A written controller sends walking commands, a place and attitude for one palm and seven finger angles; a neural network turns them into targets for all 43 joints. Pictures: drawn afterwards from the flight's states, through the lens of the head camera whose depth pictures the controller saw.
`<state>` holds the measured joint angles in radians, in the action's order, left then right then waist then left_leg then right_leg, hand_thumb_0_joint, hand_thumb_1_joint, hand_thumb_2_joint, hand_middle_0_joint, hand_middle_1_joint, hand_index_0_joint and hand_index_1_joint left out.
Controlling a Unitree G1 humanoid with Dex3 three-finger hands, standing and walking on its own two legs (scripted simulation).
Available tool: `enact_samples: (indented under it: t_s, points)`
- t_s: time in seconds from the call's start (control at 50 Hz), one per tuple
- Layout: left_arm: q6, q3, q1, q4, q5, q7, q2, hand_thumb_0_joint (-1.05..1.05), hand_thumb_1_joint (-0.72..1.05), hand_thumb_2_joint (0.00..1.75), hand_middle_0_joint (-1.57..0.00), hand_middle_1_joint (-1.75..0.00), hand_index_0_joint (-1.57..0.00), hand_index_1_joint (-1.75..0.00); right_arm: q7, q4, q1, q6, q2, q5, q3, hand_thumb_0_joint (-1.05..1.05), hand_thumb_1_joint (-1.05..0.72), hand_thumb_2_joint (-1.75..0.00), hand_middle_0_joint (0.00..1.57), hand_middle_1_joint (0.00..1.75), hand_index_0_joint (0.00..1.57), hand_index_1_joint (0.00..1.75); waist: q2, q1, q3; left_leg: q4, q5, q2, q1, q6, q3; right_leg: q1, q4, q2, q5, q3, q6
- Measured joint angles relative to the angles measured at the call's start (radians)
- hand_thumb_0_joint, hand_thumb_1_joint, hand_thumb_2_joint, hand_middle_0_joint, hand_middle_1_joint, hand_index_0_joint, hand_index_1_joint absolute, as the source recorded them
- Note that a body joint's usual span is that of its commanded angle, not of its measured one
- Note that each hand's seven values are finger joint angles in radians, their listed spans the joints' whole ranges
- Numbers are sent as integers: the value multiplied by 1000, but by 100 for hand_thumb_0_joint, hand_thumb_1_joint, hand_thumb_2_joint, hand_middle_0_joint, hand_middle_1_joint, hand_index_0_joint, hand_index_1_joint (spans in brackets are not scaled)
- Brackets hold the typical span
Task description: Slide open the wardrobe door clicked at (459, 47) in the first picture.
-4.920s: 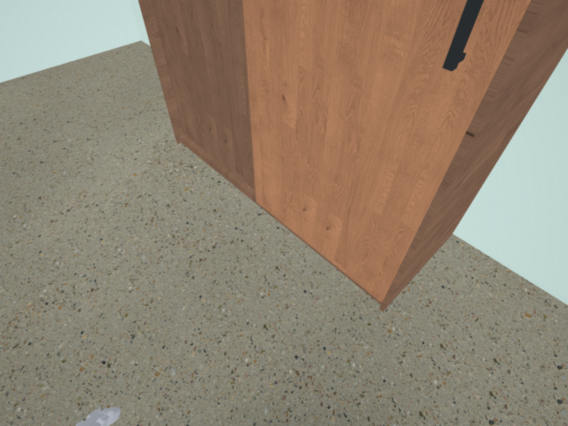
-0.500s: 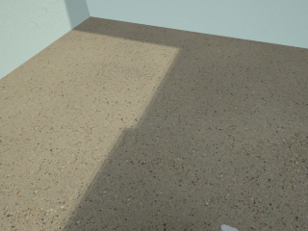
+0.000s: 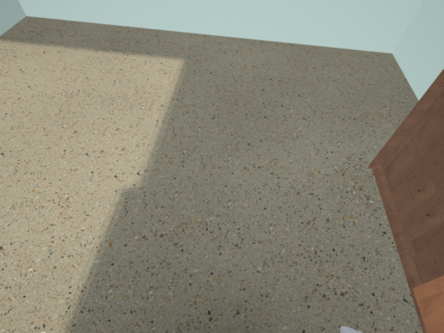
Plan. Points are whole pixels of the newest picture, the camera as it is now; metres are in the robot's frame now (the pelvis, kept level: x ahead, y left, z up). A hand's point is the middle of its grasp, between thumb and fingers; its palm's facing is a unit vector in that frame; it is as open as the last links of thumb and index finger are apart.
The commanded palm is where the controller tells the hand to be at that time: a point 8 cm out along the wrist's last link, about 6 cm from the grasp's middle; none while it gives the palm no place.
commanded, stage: turn to face it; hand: right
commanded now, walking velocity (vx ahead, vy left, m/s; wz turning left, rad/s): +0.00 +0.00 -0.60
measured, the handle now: out of the picture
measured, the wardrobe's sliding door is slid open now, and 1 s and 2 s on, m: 0.00 0.00 0.00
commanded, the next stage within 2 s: none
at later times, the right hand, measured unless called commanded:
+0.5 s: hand out of the picture -0.07 -0.22 -0.19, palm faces +0.37 +0.90 -0.23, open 7.4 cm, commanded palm none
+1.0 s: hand out of the picture +0.02 -0.26 -0.13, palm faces +0.54 +0.79 -0.28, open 7.4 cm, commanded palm none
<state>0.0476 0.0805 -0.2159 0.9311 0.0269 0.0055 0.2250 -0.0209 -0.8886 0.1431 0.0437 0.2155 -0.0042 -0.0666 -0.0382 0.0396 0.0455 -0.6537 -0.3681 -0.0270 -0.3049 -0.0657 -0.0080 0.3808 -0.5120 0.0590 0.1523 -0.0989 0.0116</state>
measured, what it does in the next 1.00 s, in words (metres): steps on the spot, turning right: left foot, then right foot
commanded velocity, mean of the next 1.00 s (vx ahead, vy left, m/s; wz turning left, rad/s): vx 0.00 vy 0.00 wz -0.60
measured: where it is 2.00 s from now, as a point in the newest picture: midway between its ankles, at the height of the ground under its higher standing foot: outside the picture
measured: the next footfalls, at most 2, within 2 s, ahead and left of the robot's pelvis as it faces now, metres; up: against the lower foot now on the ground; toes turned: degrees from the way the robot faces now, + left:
left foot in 0.02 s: +0.03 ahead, +0.13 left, +0.00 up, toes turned +0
right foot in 0.48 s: -0.03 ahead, -0.12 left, +0.00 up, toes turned -25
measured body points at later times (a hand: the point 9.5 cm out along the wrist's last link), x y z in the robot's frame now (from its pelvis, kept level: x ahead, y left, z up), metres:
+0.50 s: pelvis -0.02 -0.01 -0.01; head +0.03 -0.05 +0.43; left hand +0.18 +0.20 -0.14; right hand -0.09 -0.26 -0.17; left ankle -0.01 +0.13 -0.73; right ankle -0.07 -0.10 -0.74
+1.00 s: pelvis +0.00 -0.01 +0.00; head +0.05 -0.02 +0.45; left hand +0.17 +0.19 -0.15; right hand -0.01 -0.30 -0.11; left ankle +0.07 +0.10 -0.72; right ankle -0.07 -0.10 -0.73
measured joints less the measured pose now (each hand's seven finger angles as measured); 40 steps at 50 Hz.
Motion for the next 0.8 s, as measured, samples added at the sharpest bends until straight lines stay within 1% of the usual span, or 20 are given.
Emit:
enact_samples:
  t_s: [0.02, 0.06, 0.08, 0.1, 0.14, 0.16, 0.2, 0.28, 0.36, 0.42, 0.46, 0.48, 0.5, 0.52, 0.54, 0.58, 0.62, 0.66, 0.72, 0.8]
  points:
    - [6, 5, -1, -5, -3, 2, 5, 1, 91, 90, -20, -30, -21, -30, 1, 12, 9, -9, -3, -3, 5, 1, -90, -90, 20, 30, 19, 30, 3, -5, -9, 88, 14, -5, 36, 16, -5, 22, -31, 10, 15, -6, -8]
    - [19, 19, 10, -2, -3, 2, 21, 1, 91, 90, -20, -30, -21, -30, -3, 17, 20, -17, -24, -12, 17, 0, -90, -90, 20, 30, 19, 30, -18, -15, -6, 77, 29, -3, 35, 54, -31, 86, -201, 14, 185, -6, -30]
    - [25, 24, 11, -2, 0, 5, 29, 1, 91, 90, -20, -30, -20, -30, -4, 18, 30, -14, -33, -13, 24, 0, -90, -90, 20, 30, 20, 30, -23, -14, -8, 79, 36, -10, 43, 64, -47, 120, -306, 17, 228, 6, -35]
    - [30, 27, 12, -3, 2, 8, 34, 1, 91, 90, -20, -30, -20, -30, -5, 18, 42, -13, -39, -14, 27, 0, -90, -90, 20, 30, 20, 30, -21, -15, -11, 92, 45, -20, 54, 69, -60, 148, -403, 15, 246, 22, -40]
    - [32, 29, 17, -5, 4, 15, 42, 1, 91, 90, -19, -30, -20, -30, -5, 13, 65, -13, -46, -14, 31, 0, -90, -90, 20, 30, 20, 30, -10, -16, -10, 126, 64, -36, 79, 73, -80, 183, -557, -5, 226, 56, -55]
    - [30, 29, 19, -8, 3, 19, 45, 1, 91, 90, -19, -30, -20, -30, -5, 9, 73, -16, -47, -14, 33, 0, -90, -90, 20, 30, 20, 30, -5, -15, -6, 140, 71, -43, 88, 74, -90, 191, -608, -18, 209, 67, -63]
    - [29, 29, 22, -11, 1, 22, 48, 1, 91, 90, -19, -30, -20, -30, -4, 3, 85, -20, -48, -14, 37, 1, -90, -90, 21, 30, 20, 30, 5, -12, 2, 156, 78, -56, 102, 75, -116, 189, -655, -44, 186, 78, -77]
    - [39, 26, 27, -1, -1, 24, 52, 1, 91, 90, -19, -30, -20, -30, -1, -1, 100, -27, -49, -17, 42, 1, -90, -90, 21, 30, 20, 30, 18, -18, 20, 160, 71, -78, 113, 72, -176, 145, -608, -88, 196, 90, -97]
    - [46, 15, 54, 10, -5, 23, 48, 1, 91, 90, -19, -30, -20, -30, 2, -6, 115, -30, -39, -24, 40, 1, -90, -90, 21, 30, 20, 30, 33, -40, 40, 136, 55, -106, 105, 59, -224, 68, -451, -108, 251, 121, -99]
    - [36, 2, 80, 1, -11, 23, 38, 1, 91, 90, -19, -30, -20, -30, 5, -14, 124, -25, -19, -27, 31, 1, -90, -90, 21, 30, 20, 30, 51, -57, 53, 98, 33, -132, 90, 40, -256, -3, -296, -104, 270, 157, -85]
    - [22, -6, 91, -12, -12, 23, 31, 1, 91, 90, -19, -30, -20, -30, 6, -21, 131, -20, 0, -24, 23, 1, -90, -90, 21, 30, 20, 30, 63, -63, 53, 52, 8, -154, 76, 21, -279, -61, -163, -95, 209, 182, -73]
    - [11, -10, 94, -21, -12, 24, 29, 1, 91, 90, -19, -30, -20, -30, 7, -23, 138, -16, 12, -20, 18, 1, -90, -90, 21, 30, 20, 30, 71, -64, 48, 8, -12, -169, 58, 11, -284, -91, -98, -86, 186, 190, -39]
    - [-1, -12, 102, -26, -11, 24, 18, 1, 91, 90, -19, -30, -20, -30, 7, -31, 133, -8, 29, -15, 11, 1, -90, -90, 21, 30, 20, 30, 94, -65, 52, -70, -61, -181, 26, 0, -251, -85, -104, -67, 198, 191, -3]
    - [-11, -17, 107, -32, -13, 24, 9, 1, 91, 90, -19, -30, -20, -30, 5, -37, 126, 5, 43, -14, 5, 1, -90, -90, 21, 30, 20, 30, 105, -68, 56, -164, -126, -169, -12, -8, -201, -77, -121, -59, 208, 187, 19]
    - [-19, -22, 109, -35, -13, 21, 2, 1, 91, 90, -19, -30, -20, -30, 2, -42, 120, 17, 52, -15, 1, 1, -90, -90, 21, 30, 20, 30, 109, -70, 56, -256, -164, -149, -49, -12, -159, -78, -124, -56, 210, 181, 31]
    - [-28, -28, 103, -41, -12, 10, -8, 1, 91, 90, -19, -30, -20, -30, 0, -50, 102, 31, 62, -14, -6, 1, -90, -90, 20, 30, 20, 30, 99, -63, 51, -401, -161, -115, -112, -21, -107, -90, -97, -54, 193, 159, 38]
    - [-30, -32, 93, -41, -11, 0, -12, 1, 91, 90, -20, -30, -20, -30, 4, -47, 81, 28, 64, -13, -9, 1, -90, -90, 20, 30, 20, 30, 86, -56, 45, -477, -110, -96, -156, -28, -73, -110, -52, -48, 166, 136, 42]
    - [-31, -36, 81, -36, -10, -4, -15, 1, 91, 90, -20, -30, -21, -30, 8, -33, 59, 21, 64, -12, -9, 1, -90, -90, 20, 30, 19, 30, 76, -52, 41, -499, -62, -87, -184, -35, -45, -129, -10, -37, 141, 115, 47]
    - [-30, -38, 59, -27, -10, -5, -18, 1, 91, 90, -20, -30, -21, -30, 9, -10, 27, 12, 61, -12, -7, 1, -90, -90, 20, 30, 19, 30, 69, -45, 33, -482, -12, -81, -201, -44, -11, -148, 33, -19, 115, 87, 51]
    - [-26, -35, 27, -17, -7, -3, -24, 1, 91, 90, -20, -30, -21, -30, 5, 11, -12, 11, 53, -10, -3, 1, -90, -90, 20, 30, 19, 30, 62, -27, 24, -408, -5, -69, -189, -50, 14, -155, 52, 4, 101, 48, 52]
